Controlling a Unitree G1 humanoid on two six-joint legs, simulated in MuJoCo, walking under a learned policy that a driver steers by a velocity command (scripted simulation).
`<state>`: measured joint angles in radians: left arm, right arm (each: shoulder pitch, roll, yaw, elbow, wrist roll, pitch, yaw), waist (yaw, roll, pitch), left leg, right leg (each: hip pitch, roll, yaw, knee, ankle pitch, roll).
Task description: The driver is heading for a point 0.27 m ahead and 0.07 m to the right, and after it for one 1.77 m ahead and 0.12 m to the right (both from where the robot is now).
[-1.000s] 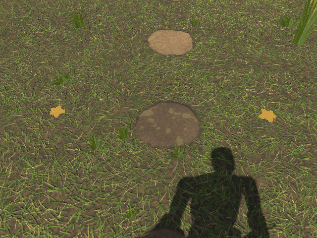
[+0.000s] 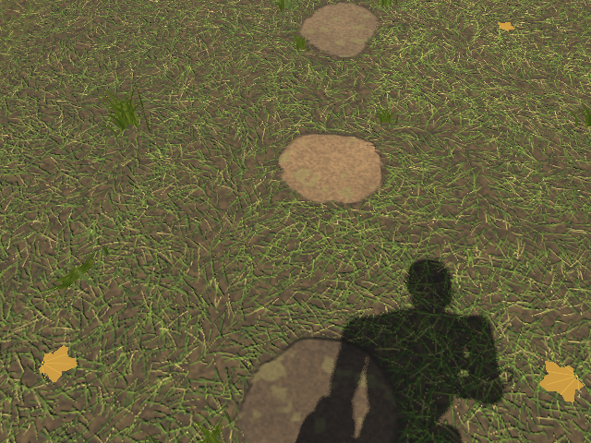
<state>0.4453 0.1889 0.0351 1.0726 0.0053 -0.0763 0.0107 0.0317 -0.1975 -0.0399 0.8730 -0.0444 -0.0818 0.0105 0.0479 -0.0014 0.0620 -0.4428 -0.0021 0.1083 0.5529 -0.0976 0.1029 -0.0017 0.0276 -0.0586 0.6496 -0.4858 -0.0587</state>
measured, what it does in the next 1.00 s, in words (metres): walks ahead: right foot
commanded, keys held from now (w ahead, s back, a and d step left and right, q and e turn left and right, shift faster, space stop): w+e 0.34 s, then w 0.28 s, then w+q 0.38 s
